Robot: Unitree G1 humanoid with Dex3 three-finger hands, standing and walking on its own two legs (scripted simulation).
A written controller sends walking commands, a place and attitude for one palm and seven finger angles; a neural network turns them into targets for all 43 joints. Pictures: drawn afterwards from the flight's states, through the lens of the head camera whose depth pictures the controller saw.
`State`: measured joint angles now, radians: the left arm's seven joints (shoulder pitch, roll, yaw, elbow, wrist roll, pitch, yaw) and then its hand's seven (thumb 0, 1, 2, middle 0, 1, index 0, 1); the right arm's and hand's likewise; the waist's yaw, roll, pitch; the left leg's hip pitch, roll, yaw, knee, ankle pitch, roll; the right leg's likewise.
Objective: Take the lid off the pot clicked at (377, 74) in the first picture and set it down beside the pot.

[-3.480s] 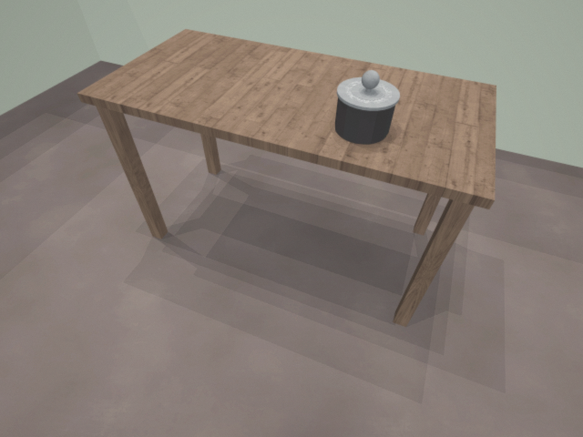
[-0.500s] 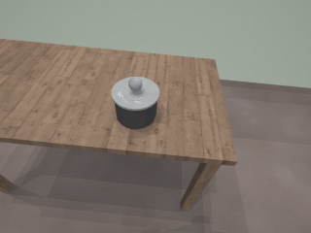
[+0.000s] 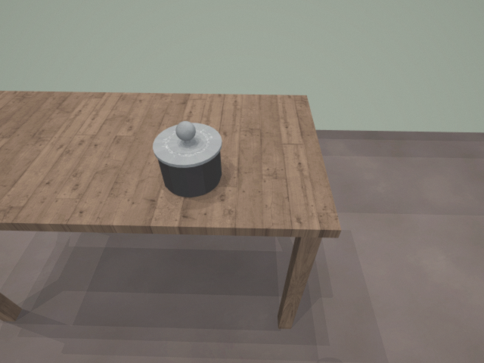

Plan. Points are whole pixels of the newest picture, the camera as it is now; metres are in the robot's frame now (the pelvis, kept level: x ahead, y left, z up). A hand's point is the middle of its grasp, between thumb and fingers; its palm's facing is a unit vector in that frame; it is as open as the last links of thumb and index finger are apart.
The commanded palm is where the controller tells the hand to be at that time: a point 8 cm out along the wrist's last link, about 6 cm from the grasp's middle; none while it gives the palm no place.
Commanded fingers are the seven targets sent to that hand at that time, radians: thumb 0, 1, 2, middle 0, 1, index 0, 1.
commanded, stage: come to a stop and stand still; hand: left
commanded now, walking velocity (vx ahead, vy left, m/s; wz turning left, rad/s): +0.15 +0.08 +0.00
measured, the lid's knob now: (185, 131) +0.57 +0.15 +0.09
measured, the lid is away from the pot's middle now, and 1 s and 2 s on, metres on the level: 0.00 0.00 0.00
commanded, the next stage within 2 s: look again from close up in 0.24 s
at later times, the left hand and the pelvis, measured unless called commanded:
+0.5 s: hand out of the picture +0.04 +0.17 -0.16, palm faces +0.01 -0.98 -0.21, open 7.3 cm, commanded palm none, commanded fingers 0.00 0.90 0.90 -0.20 -0.30 -0.20 -0.30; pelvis +0.01 -0.01 +0.01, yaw -1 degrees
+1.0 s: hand out of the picture +0.05 +0.19 -0.16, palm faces +0.04 -0.98 -0.18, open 7.4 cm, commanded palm none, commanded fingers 0.00 0.90 0.90 -0.20 -0.30 -0.20 -0.30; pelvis +0.04 +0.02 +0.02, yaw +0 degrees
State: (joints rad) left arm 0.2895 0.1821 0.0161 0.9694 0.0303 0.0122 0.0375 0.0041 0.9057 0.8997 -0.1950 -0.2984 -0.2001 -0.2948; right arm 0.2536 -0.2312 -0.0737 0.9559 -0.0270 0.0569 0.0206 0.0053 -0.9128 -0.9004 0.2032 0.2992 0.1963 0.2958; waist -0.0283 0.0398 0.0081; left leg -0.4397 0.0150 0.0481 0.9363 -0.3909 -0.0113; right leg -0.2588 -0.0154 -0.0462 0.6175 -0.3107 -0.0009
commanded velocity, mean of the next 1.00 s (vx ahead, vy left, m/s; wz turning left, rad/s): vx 0.01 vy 0.00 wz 0.00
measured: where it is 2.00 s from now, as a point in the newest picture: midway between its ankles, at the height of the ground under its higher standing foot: outside the picture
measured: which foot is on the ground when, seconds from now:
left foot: up 0.00-0.06, down 0.08-1.00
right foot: down 0.00-0.08, up 0.10-0.30, down 0.32-1.00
